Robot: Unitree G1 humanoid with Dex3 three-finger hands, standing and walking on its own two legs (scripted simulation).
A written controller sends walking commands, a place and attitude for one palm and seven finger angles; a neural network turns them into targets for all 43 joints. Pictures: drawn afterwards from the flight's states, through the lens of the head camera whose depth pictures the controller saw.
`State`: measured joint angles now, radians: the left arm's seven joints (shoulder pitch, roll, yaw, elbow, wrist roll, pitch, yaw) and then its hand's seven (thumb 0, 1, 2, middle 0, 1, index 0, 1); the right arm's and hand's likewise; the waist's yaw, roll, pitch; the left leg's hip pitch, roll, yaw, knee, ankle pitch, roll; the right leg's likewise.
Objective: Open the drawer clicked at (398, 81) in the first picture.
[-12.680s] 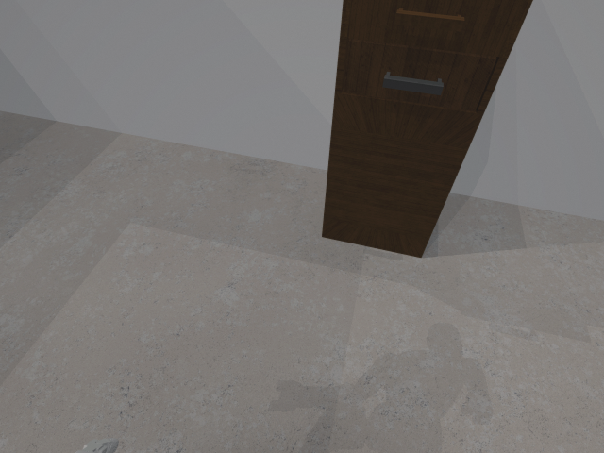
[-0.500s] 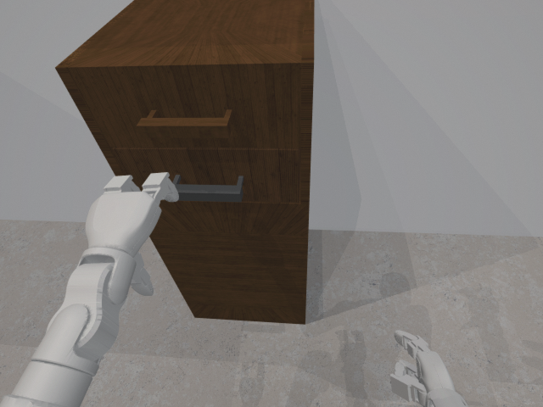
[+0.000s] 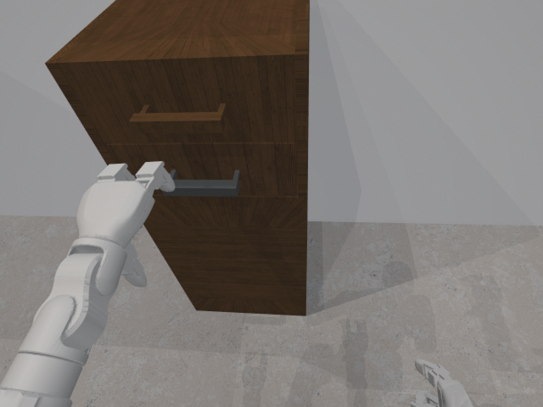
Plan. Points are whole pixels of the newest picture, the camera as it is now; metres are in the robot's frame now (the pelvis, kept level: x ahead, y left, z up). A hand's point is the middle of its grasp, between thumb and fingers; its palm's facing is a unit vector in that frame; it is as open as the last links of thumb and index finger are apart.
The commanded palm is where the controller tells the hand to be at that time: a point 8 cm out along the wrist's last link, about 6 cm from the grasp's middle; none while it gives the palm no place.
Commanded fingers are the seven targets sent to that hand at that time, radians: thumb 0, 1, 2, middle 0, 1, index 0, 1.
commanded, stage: move the hooked fingers above the handle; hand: left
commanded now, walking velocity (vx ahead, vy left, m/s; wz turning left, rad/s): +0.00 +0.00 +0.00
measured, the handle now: (202, 181) +0.52 +0.24 -0.01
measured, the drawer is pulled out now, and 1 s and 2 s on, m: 0.00 0.00 0.00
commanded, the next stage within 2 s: none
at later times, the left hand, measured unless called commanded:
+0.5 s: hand (159, 217) +0.34 +0.23 +0.10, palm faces +0.04 -0.04 -1.00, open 13.9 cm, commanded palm +0.33 +0.23 +0.15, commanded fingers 0.00 -0.50 0.30 -0.30 -1.20 -0.30 -1.20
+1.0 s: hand (178, 196) +0.41 +0.23 +0.07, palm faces +0.01 -0.02 -1.00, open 13.8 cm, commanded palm +0.39 +0.23 +0.13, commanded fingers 0.00 -0.50 0.30 -0.30 -1.20 -0.30 -1.20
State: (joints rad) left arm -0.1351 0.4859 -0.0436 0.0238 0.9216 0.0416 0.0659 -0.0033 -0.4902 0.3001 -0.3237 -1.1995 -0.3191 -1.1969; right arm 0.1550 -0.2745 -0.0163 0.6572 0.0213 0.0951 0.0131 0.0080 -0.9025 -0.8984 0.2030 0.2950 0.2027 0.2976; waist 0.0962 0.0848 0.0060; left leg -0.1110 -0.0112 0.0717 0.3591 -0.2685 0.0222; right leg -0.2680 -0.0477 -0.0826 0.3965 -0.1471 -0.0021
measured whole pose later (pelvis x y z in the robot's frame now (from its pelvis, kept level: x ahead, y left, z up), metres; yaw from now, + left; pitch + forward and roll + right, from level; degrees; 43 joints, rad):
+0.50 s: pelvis -0.01 -0.01 +0.00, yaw +0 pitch +3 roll +1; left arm -0.33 0.48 -0.08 0.29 0.95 0.00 0.06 0.00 -0.49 0.30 -0.32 -1.20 -0.32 -1.20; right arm 0.15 -0.27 -0.01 0.65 0.03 0.08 -0.02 0.01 -0.90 -0.90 0.20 0.30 0.20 0.30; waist 0.07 0.07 0.00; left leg -0.16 0.00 0.06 0.39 -0.27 0.01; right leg -0.32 -0.04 -0.09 0.42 -0.15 -0.02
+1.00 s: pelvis +0.00 +0.00 -0.01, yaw +0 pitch +7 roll +1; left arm -0.54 0.46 -0.09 0.59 1.01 -0.05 0.14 0.00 -0.49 0.30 -0.32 -1.20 -0.32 -1.20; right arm 0.23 -0.27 -0.04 0.67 0.03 0.08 -0.03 0.01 -0.90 -0.90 0.20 0.30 0.20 0.30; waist 0.03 0.05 -0.03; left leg -0.26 -0.01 0.08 0.44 -0.30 0.02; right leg -0.42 -0.05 -0.07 0.47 -0.17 -0.01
